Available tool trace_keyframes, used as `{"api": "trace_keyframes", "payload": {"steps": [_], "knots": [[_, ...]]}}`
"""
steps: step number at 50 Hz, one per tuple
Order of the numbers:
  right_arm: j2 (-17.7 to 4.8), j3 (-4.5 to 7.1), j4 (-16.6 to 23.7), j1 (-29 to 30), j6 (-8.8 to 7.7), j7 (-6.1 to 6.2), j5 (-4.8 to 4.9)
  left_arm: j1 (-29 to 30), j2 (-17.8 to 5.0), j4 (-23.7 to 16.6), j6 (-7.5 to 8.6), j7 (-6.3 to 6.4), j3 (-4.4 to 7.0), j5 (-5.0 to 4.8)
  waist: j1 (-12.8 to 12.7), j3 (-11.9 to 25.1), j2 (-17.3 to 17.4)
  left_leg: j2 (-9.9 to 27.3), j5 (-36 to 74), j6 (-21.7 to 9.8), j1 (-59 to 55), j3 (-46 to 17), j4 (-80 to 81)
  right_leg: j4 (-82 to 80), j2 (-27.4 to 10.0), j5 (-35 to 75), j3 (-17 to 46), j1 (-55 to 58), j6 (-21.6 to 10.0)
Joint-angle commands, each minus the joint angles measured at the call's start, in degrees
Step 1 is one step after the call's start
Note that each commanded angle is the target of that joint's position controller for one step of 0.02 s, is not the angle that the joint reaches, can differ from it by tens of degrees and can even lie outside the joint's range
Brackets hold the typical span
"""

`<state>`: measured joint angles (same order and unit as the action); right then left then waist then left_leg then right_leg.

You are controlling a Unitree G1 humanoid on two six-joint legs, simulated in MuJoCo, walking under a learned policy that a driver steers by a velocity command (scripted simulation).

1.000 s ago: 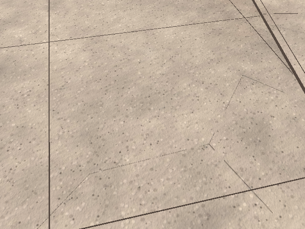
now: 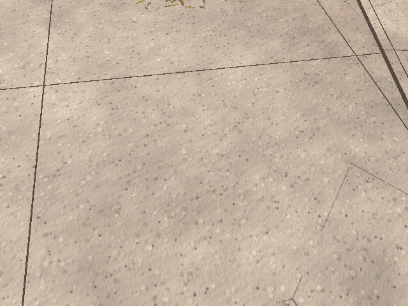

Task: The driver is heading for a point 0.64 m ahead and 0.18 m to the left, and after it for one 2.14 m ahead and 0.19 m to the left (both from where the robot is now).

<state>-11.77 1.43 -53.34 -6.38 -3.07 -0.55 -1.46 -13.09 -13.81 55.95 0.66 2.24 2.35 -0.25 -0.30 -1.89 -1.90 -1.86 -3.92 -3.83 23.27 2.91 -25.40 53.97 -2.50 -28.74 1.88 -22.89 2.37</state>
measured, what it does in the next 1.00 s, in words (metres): steps on the spot: right foot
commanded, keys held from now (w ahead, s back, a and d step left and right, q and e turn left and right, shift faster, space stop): no key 0.44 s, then q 0.40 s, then w+q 0.16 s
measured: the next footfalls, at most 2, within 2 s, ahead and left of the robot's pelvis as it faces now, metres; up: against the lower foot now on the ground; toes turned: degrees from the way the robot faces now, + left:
right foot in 0.14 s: +0.07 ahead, -0.15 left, +0.00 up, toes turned -1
right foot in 1.34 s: +0.31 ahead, -0.07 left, +0.00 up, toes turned +25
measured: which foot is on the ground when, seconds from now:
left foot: down 0.00-1.00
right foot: up 0.00-0.12, down 0.14-0.78, up 0.80-1.00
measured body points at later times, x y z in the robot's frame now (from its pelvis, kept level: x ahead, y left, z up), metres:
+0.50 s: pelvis +0.06 -0.03 +0.00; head +0.07 -0.03 +0.45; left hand +0.07 +0.21 -0.15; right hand +0.12 -0.28 -0.14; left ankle +0.10 +0.09 -0.73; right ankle +0.03 -0.15 -0.73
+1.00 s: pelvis +0.08 +0.02 +0.01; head +0.10 +0.05 +0.46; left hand +0.15 +0.33 -0.11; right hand +0.24 -0.22 -0.10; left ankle +0.08 +0.09 -0.73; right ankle +0.11 -0.15 -0.66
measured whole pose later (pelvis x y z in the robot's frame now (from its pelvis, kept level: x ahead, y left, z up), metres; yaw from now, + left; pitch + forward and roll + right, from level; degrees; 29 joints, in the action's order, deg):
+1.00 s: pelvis +0.08 +0.02 +0.01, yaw +15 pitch +3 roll -2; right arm -13.9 3.9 -48.7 -12.1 -2.1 1.0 0.9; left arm -5.8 -16.1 50.0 2.6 3.1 5.7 0.1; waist 1.3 0.1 -0.9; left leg -4.7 -9.8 -5.9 16.2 -3.5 -23.3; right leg 57.1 -1.4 -17.6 3.0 -29.5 1.3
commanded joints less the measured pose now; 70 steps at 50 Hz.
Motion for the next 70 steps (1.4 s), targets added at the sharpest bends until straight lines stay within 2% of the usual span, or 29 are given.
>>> {"api": "trace_keyframes", "payload": {"steps": [1, 4, 7, 8, 9, 11, 15, 22, 27, 29, 31, 33, 34, 36, 38, 39, 40, 41, 42, 44, 46, 52, 61, 65, 66, 67, 68, 69, 70], "knots": [[-7.15, 1.44, 2.68, 2.44, -0.18, 0.81, -0.39, -8.49, -1.83, 0.63, -1.31, 1.16, 0.61, 0.32, -2.19, 8.38, 9.43, 13.01, -2.0, -8.84, -1.96, -12.22, 12.1, -8.49, -0.77, 4.23, -0.66, 7.59, -0.02], [-7.71, 1.51, 2.14, 3.24, 0.61, 1.44, 0.98, -7.95, -2.14, 1.4, -1.82, 0.76, 0.83, 0.73, -2.91, 7.67, 8.95, 12.24, -18.24, -6.87, 0.97, -11.97, 13.24, -18.21, 0.11, 14.45, -2.32, 13.39, -1.25], [-6.07, 1.02, 0.41, 0.63, 1.34, 1.69, 1.53, -6.78, -3.05, 1.21, -1.83, 0.38, 0.8, 2.12, -2.39, 1.81, 6.05, 8.96, -29.87, -0.79, 3.97, -10.66, 12.19, -28.13, -2.1, 14.9, -0.19, 13.95, -4.43], [-6.54, 1.48, 0.12, -1.59, 1.6, 1.88, 1.54, -5.68, -6.48, 1.43, -1.67, 0.54, 1.51, 1.51, 0.29, -0.99, 1.06, 5.69, -26.91, 0.81, 1.76, -7.39, 10.55, -29.68, -2.64, 6.33, 0.57, 7.8, -5.8], [-6.62, 1.55, -0.11, -1.44, 1.73, 2.24, 1.3, -5.12, -5.8, 2.02, -1.13, 0.43, 1.56, 1.01, 0.26, -2.19, -2.22, 3.97, -22.03, 1.66, -4.11, -4.89, 7.4, -32.51, -2.29, -0.53, 1.31, 0.9, -6.01], [-5.52, 1.45, -0.69, -2.16, 1.82, 2.55, 1.11, -2.7, -3.7, 2.21, 0.19, 0.34, 1.08, 1.17, 1.56, -1.44, -5.19, 3.79, -14.29, 1.21, -10.71, -4.04, 3.44, -35.71, -2.48, -0.33, 1.84, -2.48, -4.34], [-5.17, 1.51, -2.38, -3.21, 2.01, 2.43, 0.94, -3.7, -2.74, 3.01, 1.54, 0.23, 0.93, 0.63, 1.09, -0.28, -1.37, 3.91, -9.83, 0.23, -10.99, -3.73, 2.31, -33.87, -1.6, 6.67, 0.82, 1.4, -3.23], [-4.99, 1.45, -4.34, -3.33, 2.05, 2.14, 1.43, -6.39, -2.44, 4.32, 1.47, 0.13, 0.64, 0.44, 0.05, 2.31, 1.49, 4.09, 0.74, 0.36, -12.64, -3.4, -0.03, -30.83, -0.79, 17.63, -0.53, 6.46, -3.65], [-7.73, 2.5, -0.8, 0.78, 2.95, 2.53, 2.38, -7.16, -5.36, 2.59, 0.29, 2.03, 2.23, 0.23, -1.29, 2.5, 1.81, 3.25, 5.42, -1.46, -4.94, -5.04, -4.63, -26.62, -1.17, 20.15, -2.2, 10.39, -4.69], [-7.21, 2.74, 0.55, 1.23, 3.45, 2.59, 2.31, -8.45, -5.85, 2.05, -0.2, 2.73, 2.85, 0.3, -1.71, 2.37, 0.24, 2.4, 4.84, -1.33, -1.18, -5.24, -7.78, -26.8, -3.67, 21.85, -0.53, 11.4, -6.15], [-6.47, 2.87, 1.81, 1.12, 3.97, 2.37, 2.0, -8.53, -7.29, 1.11, -0.36, 3.36, 3.6, 0.42, -1.65, 2.25, -3.76, 0.92, 1.09, -0.14, 3.13, -3.61, -13.31, -28.78, -9.61, 25.99, 4.16, 13.12, -9.17], [-5.74, 3.02, 2.56, -0.67, 4.49, 1.82, 1.53, -3.56, -7.93, -1.39, 0.0, 3.93, 3.88, 0.23, -0.21, 2.47, -9.24, 1.19, -18.09, 0.56, 5.53, -1.85, -22.25, -30.09, -18.02, 32.57, 9.8, 12.65, -13.45], [-5.84, 3.13, 3.28, -0.17, 4.69, 1.48, 1.69, -1.14, -8.13, -2.74, 0.34, 4.03, 3.97, 0.15, -0.2, 1.47, -8.98, 2.41, -25.15, 0.6, 7.29, -2.06, -25.49, -30.39, -20.41, 35.71, 10.77, 12.44, -14.78], [-5.72, 3.2, 4.68, 0.73, 4.82, 0.78, 2.22, 2.66, -10.35, -4.32, 0.83, 3.97, 4.76, -0.69, 0.76, 0.92, -5.78, 4.32, -23.86, 0.51, 5.57, -2.14, -21.38, -28.61, -19.4, 37.14, 7.58, 11.8, -12.26], [-6.44, 4.09, 3.22, -3.03, 4.74, 0.37, 2.37, 3.87, -10.94, -4.38, 0.35, 3.48, 5.16, -1.25, 2.59, 3.68, -3.47, 0.39, -10.13, 0.06, -6.92, 2.03, -10.02, -21.82, -13.86, 34.52, -0.72, 7.58, -7.5], [-9.3, 5.37, 3.46, -4.52, 4.6, 0.41, 2.29, 0.35, -9.53, -3.46, 0.07, 2.89, 5.03, -0.62, 2.48, 4.63, 3.17, 1.41, 0.14, -1.83, -14.15, -3.95, -3.2, -11.09, -9.17, 28.39, -6.58, 2.63, -3.7], [-18.4, 7.41, 5.22, -6.14, 4.18, 1.11, 1.65, 1.92, -5.26, -6.83, 0.02, 2.68, 3.65, 1.35, 2.08, 5.06, 20.46, 17.5, 17.62, -12.07, -22.21, -32.18, 4.3, 8.56, 1.67, 0.15, -10.87, -14.56, 2.93], [-15.63, 5.64, 4.8, -10.62, 2.81, 0.48, -0.04, 5.59, -4.42, -8.39, 0.26, 2.35, 3.2, 0.87, 4.59, 12.03, 15.91, 23.14, 20.25, -18.95, -22.21, -41.84, 7.14, 19.35, 3.89, -13.0, 1.61, -15.13, 1.98], [-13.93, 5.07, 5.67, -7.72, 1.46, 0.33, 0.06, 4.99, -5.31, -8.58, 0.31, 2.06, 3.4, -0.28, 2.62, 9.47, 10.22, 22.08, 18.01, -18.13, -20.63, -36.79, 6.48, 22.61, 2.55, -10.04, 3.84, -16.77, 0.91], [-12.39, 4.93, 7.12, -3.44, 0.77, 0.74, 2.66, 4.66, -7.58, -7.58, 0.77, 1.89, 4.17, 0.07, 0.69, 7.2, 3.21, 15.57, -9.87, -11.23, -18.71, -29.76, 8.26, 16.52, -0.66, 1.75, 3.84, -18.97, -0.95], [-10.78, 4.33, 7.99, -2.64, 0.82, 1.27, 2.82, 6.26, -8.64, -8.2, 1.36, 1.54, 4.72, 0.36, 0.62, 5.4, 6.21, 12.37, -25.34, -9.45, -15.64, -29.53, 13.08, 9.76, -1.13, 8.84, 3.61, -16.21, -1.63], [-12.35, 4.95, 7.8, -7.92, -0.25, 2.47, 2.46, 11.82, -6.11, -10.28, 4.53, 0.03, 4.17, 0.3, 2.43, 3.71, 7.19, 11.16, -18.76, -9.82, -18.28, -27.7, 15.65, -10.74, 1.06, 16.99, 3.27, -14.13, -0.36], [-12.32, 4.92, 7.48, -11.12, 0.0, 1.81, 2.56, 15.75, -6.07, -12.57, 7.0, -2.07, 2.79, -0.76, 4.86, 2.2, 9.32, 11.38, -19.82, -9.54, -13.24, -28.13, 13.79, -23.1, 1.87, 19.85, 0.84, -4.28, -0.82], [-11.08, 4.18, 7.85, -11.26, 0.22, 1.27, 2.54, 11.14, -7.17, -11.89, 7.91, -2.3, 2.82, -1.0, 1.81, 2.21, 9.21, 9.55, -19.64, -7.94, -10.8, -28.66, 9.41, -29.96, 2.53, 19.68, -0.99, 6.53, -3.8], [-9.63, 3.65, 8.06, -11.11, 0.19, 1.21, 2.42, 7.17, -7.86, -10.83, 7.97, -2.12, 3.11, -0.79, -0.15, 3.25, 8.84, 7.88, -17.83, -6.84, -8.53, -27.49, 5.99, -30.81, 1.52, 18.67, -0.45, 12.24, -4.75], [-7.2, 2.83, 8.84, -9.72, -0.1, 1.18, 2.15, -0.26, -9.77, -9.23, 8.03, -1.81, 3.67, -0.34, -3.49, 6.0, 6.04, 5.19, -15.57, -4.78, -2.49, -23.71, -3.19, -31.11, -3.54, 16.22, 4.8, 21.92, -7.11], [-4.06, 1.92, 10.04, -11.27, -0.96, 1.09, 2.29, -6.93, -14.94, -7.88, 7.75, -1.65, 4.87, 0.39, -3.69, 9.05, -7.26, -2.49, -21.34, -1.03, 9.82, -14.02, -20.79, -35.68, -13.26, 10.14, 20.54, 34.18, -12.83], [-7.61, 2.54, 11.52, -10.58, -2.02, 1.22, 3.47, -10.96, -16.19, -6.07, 7.4, -2.42, 5.64, 0.12, -4.17, 6.81, -14.05, -2.85, -29.29, -0.16, 23.84, -10.97, -32.55, -40.93, -21.39, -2.41, 38.19, 36.66, -18.77], [-11.95, 3.47, 11.11, -8.98, -2.64, 1.07, 3.71, -8.63, -11.45, -7.3, 7.57, -2.79, 4.33, -0.57, -3.93, 1.65, -7.23, 0.83, -26.06, -0.46, 28.09, -12.89, -38.32, -41.54, -20.1, -5.92, 36.27, 33.56, -18.23]]}}
Keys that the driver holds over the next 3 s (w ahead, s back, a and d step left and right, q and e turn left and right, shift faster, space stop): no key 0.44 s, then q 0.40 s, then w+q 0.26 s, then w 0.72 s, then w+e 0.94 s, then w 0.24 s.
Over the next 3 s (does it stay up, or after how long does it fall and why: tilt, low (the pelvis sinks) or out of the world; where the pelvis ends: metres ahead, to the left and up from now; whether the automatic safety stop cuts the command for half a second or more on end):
stays up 1.06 0.28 0.01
